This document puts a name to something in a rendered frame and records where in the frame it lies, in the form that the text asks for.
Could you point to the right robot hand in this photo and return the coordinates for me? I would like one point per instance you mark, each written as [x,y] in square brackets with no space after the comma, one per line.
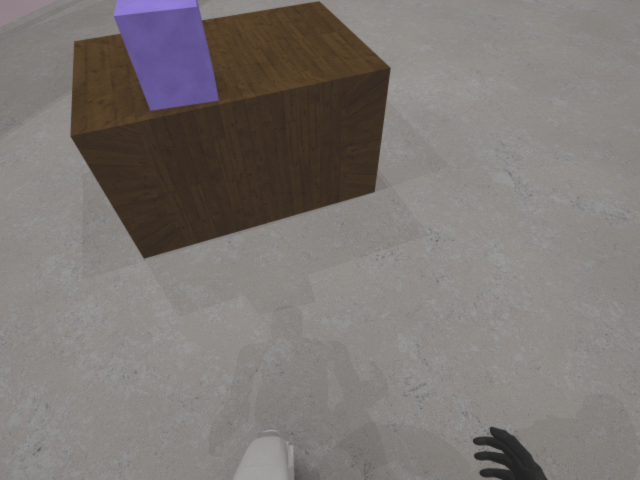
[516,457]

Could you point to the carton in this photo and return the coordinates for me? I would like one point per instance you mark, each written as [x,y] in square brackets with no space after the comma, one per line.
[166,42]

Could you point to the left robot shin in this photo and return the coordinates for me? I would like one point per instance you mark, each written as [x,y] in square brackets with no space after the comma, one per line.
[270,433]

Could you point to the robot left thigh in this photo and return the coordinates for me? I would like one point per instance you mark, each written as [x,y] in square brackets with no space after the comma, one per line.
[266,458]

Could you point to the pedestal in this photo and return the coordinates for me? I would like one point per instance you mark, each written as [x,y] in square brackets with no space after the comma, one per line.
[298,126]

